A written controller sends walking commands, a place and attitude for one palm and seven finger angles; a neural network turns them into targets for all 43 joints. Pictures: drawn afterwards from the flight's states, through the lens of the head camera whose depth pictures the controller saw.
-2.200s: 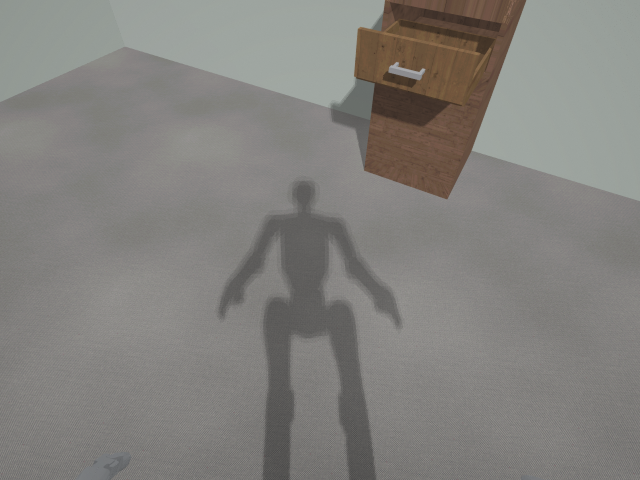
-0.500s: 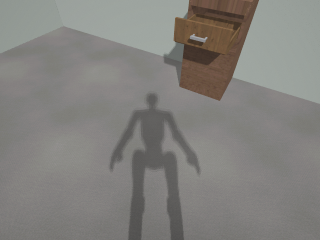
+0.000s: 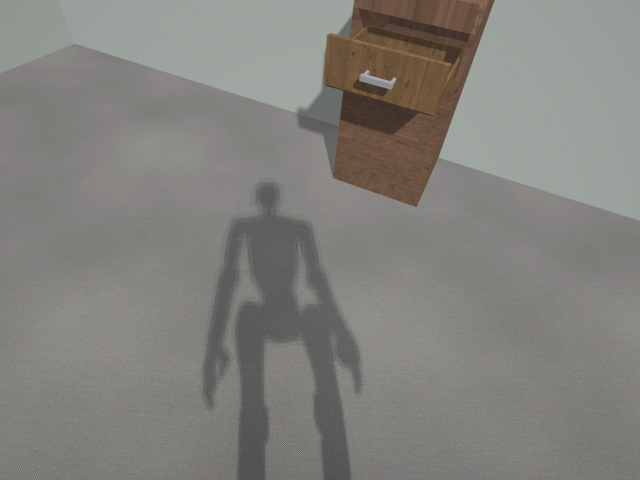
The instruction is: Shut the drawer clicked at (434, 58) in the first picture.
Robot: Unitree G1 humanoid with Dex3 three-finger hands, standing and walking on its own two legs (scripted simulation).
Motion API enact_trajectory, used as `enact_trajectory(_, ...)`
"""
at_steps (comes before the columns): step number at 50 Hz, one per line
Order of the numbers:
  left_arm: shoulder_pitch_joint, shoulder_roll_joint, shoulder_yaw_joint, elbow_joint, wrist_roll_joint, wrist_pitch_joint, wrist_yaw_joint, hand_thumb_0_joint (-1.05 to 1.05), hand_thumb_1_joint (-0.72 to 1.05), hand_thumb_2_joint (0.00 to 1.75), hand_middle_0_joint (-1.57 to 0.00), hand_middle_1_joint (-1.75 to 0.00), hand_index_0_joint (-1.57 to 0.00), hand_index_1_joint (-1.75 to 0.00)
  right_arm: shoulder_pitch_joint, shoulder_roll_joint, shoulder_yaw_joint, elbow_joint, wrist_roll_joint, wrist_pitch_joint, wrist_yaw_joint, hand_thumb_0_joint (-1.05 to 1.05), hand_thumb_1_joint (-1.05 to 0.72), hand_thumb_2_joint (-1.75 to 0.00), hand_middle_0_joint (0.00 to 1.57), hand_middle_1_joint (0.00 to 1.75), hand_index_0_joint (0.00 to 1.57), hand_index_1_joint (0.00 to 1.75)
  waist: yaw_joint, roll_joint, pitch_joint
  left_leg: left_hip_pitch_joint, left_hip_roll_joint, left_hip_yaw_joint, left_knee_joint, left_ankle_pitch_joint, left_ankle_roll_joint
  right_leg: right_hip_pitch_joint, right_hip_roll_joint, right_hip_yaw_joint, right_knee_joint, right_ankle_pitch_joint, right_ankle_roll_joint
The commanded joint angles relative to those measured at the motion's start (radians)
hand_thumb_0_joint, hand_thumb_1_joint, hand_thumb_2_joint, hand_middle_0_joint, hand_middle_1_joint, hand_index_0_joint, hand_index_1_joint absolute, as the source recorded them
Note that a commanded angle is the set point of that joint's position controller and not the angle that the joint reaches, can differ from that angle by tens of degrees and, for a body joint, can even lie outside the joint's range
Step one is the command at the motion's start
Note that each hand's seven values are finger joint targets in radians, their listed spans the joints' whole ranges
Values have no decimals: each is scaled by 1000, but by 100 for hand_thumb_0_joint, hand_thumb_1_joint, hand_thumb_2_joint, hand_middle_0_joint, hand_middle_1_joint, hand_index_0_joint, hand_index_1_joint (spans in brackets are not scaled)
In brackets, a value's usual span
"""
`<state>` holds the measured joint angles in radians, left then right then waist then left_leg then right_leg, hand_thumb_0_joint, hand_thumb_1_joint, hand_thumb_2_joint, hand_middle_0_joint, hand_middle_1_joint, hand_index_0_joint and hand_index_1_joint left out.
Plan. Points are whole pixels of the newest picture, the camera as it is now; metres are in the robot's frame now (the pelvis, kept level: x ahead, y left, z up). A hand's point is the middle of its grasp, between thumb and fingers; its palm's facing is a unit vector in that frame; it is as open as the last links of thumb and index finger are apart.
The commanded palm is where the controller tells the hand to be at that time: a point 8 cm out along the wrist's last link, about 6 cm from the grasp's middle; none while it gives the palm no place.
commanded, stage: walk to a spot facing it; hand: left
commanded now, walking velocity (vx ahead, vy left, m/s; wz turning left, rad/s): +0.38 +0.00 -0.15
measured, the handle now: (378, 79) +1.23 -0.11 -0.06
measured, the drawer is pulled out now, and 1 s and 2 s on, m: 0.28 0.28 0.28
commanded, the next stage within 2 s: turn to face it in 1.16 s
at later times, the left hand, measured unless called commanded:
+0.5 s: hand (234, 390) +0.29 +0.15 -0.16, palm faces -0.04 -0.98 -0.19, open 7.3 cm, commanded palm none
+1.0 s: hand (213, 311) +0.42 +0.22 -0.16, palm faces -0.06 -0.98 -0.17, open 7.4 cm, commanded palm none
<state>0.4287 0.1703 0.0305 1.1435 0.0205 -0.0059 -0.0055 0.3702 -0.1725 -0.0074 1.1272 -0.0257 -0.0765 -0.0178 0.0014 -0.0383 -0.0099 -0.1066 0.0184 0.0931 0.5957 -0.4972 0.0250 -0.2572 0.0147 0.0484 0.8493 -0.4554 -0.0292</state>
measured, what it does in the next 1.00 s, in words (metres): walks ahead: right foot, then left foot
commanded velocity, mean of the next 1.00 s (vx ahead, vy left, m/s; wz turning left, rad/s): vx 0.37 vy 0.00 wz -0.17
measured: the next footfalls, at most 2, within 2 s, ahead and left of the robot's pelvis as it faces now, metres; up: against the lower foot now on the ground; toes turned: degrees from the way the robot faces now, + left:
right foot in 0.30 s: +0.29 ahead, -0.10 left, +0.00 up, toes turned -10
left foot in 0.78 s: +0.47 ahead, +0.12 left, +0.00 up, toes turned +6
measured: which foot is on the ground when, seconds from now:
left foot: down 0.00-0.30, up 0.32-0.76, down 0.78-1.00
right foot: up 0.00-0.28, down 0.30-0.80, up 0.82-1.00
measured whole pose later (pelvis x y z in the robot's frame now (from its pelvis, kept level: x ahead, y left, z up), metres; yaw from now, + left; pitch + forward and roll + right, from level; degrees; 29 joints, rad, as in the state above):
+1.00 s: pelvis +0.43 +0.03 +0.02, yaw -9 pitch -1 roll +0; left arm 0.35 0.18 0.08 1.10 0.03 -0.01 -0.01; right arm 0.26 -0.15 -0.05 1.03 -0.02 -0.11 -0.03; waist 0.03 -0.04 0.02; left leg -0.15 0.06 0.25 0.42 -0.25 0.04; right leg -0.54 -0.08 -0.03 1.21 -0.27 -0.02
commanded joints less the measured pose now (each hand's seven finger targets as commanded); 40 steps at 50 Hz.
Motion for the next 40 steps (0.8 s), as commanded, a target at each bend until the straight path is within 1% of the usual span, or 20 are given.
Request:
enact_trajectory(1, -268, 100, 31, -167, 0, -53, 8, 0, 90, 90, -20, -30, -20, -30, 339, -127, -26, 71, -6, -12, -33, 0, -90, -90, 20, 30, 20, 30, -129, 112, 185, 335, 381, -347, -226, 1021, 157, -602, -53, -25, 409, -28, -32)
enact_trajectory(4, -284, 39, 23, -184, 2, -31, -19, 0, 90, 90, -20, -30, -20, -30, 236, -96, -20, 45, -1, -25, -37, 0, -90, -90, 20, 30, 20, 30, -55, 150, 240, 220, 277, -172, -345, 805, 106, -590, -64, -99, 361, 66, -20)
enact_trajectory(5, -305, 29, 20, -196, 2, -27, -26, 0, 90, 90, -20, -30, -20, -30, 232, -78, -18, 44, 2, -28, -38, 0, -90, -90, 20, 30, 20, 30, -49, 142, 248, 190, 250, -137, -371, 800, 91, -562, -62, -129, 294, 101, -18)
enact_trajectory(7, -354, 4, 8, -220, -1, -23, -35, 0, 90, 90, -20, -30, -20, -30, 225, -65, -9, 47, 4, -32, -40, 0, -90, -90, 20, 30, 20, 30, -38, 173, 253, 124, 188, -43, -400, 877, 63, -442, -48, -196, 78, 197, -20)
enact_trajectory(10, -242, 29, 12, -197, -6, -26, -26, 0, 90, 90, -20, -30, -20, -30, 171, -132, -25, 52, 18, -27, -38, 0, -90, -90, 20, 30, 20, 30, 42, 198, 132, 113, 197, 30, -292, 1224, 82, -120, 37, -263, -121, 273, -57)
enact_trajectory(12, -64, 72, 28, -139, 3, -31, -16, 0, 90, 90, -20, -30, -20, -30, 135, -166, -41, 43, 25, -23, -36, 0, -90, -90, 20, 30, 20, 30, 119, 173, 28, 111, 197, 47, -86, 1245, 67, 86, 51, -243, -200, 351, -83)
enact_trajectory(13, 63, 102, 42, -93, 9, -36, -10, 0, 90, 90, -20, -30, -20, -30, 110, -171, -45, 37, 26, -23, -31, 0, -90, -90, 20, 30, 20, 30, 176, 156, -32, 47, 177, 57, 94, 1144, 47, 255, 45, -225, -270, 401, -96)
enact_trajectory(14, 151, 169, 57, -68, 16, -46, 1, 0, 90, 90, -20, -30, -20, -30, 122, -124, -42, 33, 36, -23, -19, 0, -90, -90, 20, 30, 20, 30, 209, 46, -77, -134, 131, 45, 367, 795, 27, 435, -90, -78, -309, 442, -149)
enact_trajectory(15, 171, 247, 72, -70, 11, -52, 13, 0, 90, 90, -20, -30, -20, -30, 201, -52, -32, 19, 45, -22, -15, 0, -90, -90, 20, 30, 20, 30, 170, -149, -189, -352, -3, 11, 725, 15, -3, 561, -372, 344, -375, 478, -271)
enact_trajectory(16, 131, 272, 85, -90, -8, -46, 16, 0, 90, 90, -20, -30, -20, -30, 165, -51, -36, -11, 42, -18, -18, 0, -90, -90, 20, 30, 20, 30, 152, -131, -186, -415, 1, -93, 891, -52, 26, 486, -459, 528, -523, 343, -332)
enact_trajectory(17, 29, 240, 79, -115, -13, -43, 18, 0, 90, 90, -20, -30, -20, -30, 105, -43, -43, -27, 37, -13, -10, 0, -90, -90, 20, 30, 20, 30, 115, -48, -35, -469, 58, -116, 912, 40, 32, 334, -445, 459, -600, 144, -309)
enact_trajectory(19, -107, 150, 47, -138, -9, -53, 22, 0, 90, 90, -20, -30, -20, -30, 52, -35, -39, -37, 11, 8, -1, 0, -90, -90, 20, 30, 20, 30, 33, 39, 96, -449, 124, -129, 843, 142, 15, 17, -386, 338, -637, 51, -239)
enact_trajectory(20, -146, 125, 40, -143, -6, -60, 27, 0, 90, 90, -20, -30, -20, -30, 60, -11, -38, -33, 4, 20, 1, 0, -90, -90, 20, 30, 20, 30, 5, 85, 114, -403, 146, -129, 787, 145, 12, -68, -360, 253, -643, 92, -219)
enact_trajectory(23, -144, 106, 30, -132, 2, -72, 22, 0, 90, 90, -20, -30, -20, -30, 108, 18, -38, -32, -1, 50, 7, 0, -90, -90, 20, 30, 20, 30, -52, 31, 102, -378, 148, -86, 647, 204, -20, -155, -275, 75, -668, 201, -167)
enact_trajectory(26, -138, 104, 30, -123, 3, -79, 17, 0, 90, 90, -20, -30, -20, -30, 32, 13, -43, -82, 1, 57, 22, 0, -90, -90, 20, 30, 20, 30, -56, -38, 125, -383, 163, -58, 484, 294, -45, -193, -241, 19, -707, 179, -163)
enact_trajectory(35, 19, 135, 40, -73, 6, -79, 12, 0, 90, 90, -20, -30, -20, -30, -241, -20, -47, -185, 5, 15, 45, 0, -90, -90, 20, 30, 20, 30, 39, -11, 127, -369, 101, 17, 66, 268, -32, 105, -270, 47, -608, 369, -153)
enact_trajectory(37, 15, 131, 41, -70, 3, -75, 13, 0, 90, 90, -20, -30, -20, -30, -169, -40, -52, -161, 2, 5, 36, 0, -90, -90, 20, 30, 20, 30, -5, -3, 84, -216, 61, 53, -37, 262, -21, 108, -241, 11, -487, 494, -131)
enact_trajectory(38, 5, 120, 40, -71, -2, -75, 13, 0, 90, 90, -20, -30, -20, -30, -48, -75, -61, -121, -2, -2, 27, 0, -90, -90, 20, 30, 20, 30, -57, 52, 20, -22, 57, 39, -105, 299, -3, 50, -186, -46, -310, 560, -101)
enact_trajectory(39, 23, 76, 36, -84, -10, -75, 7, 0, 90, 90, -20, -30, -20, -30, 106, -172, -84, -87, -13, -12, 14, 0, -90, -90, 20, 30, 20, 30, -109, 228, -99, 231, 246, -210, -181, 309, 65, -127, -90, -124, -34, 386, -45)
enact_trajectory(40, 10, 45, 24, -114, -12, -79, -1, 0, 90, 90, -20, -30, -20, -30, 211, -266, -102, -61, -5, -7, 7, 0, -90, -90, 20, 30, 20, 30, -119, 409, -146, 357, 465, -489, -287, 382, 154, -346, 6, -160, 269, -104, -7)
